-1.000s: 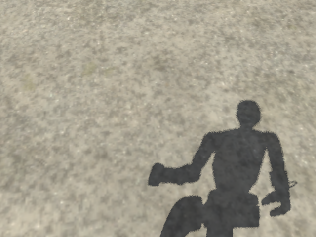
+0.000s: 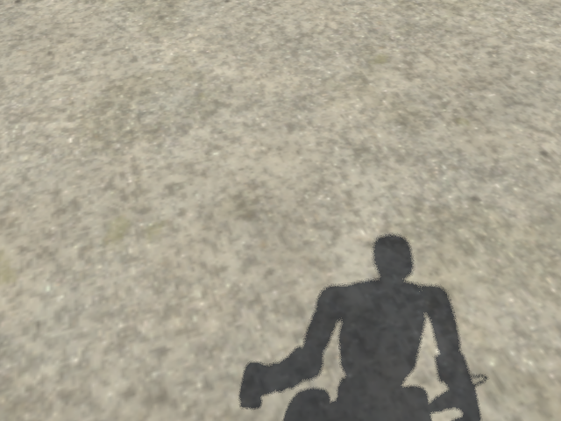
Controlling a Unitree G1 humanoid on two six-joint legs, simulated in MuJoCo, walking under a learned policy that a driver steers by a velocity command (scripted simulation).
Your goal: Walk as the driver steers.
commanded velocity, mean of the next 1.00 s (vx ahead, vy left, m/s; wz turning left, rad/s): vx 0.29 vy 0.00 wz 0.18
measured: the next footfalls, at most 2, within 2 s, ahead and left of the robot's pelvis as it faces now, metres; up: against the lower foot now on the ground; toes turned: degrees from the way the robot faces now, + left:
left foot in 0.50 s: +0.40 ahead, +0.13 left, +0.00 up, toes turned +2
right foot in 1.00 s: +0.50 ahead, -0.07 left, +0.00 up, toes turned +19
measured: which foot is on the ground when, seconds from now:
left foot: down 0.00-0.06, up 0.08-0.48, down 0.50-1.00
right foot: down 0.00-0.52, up 0.54-0.98, down 1.00-1.00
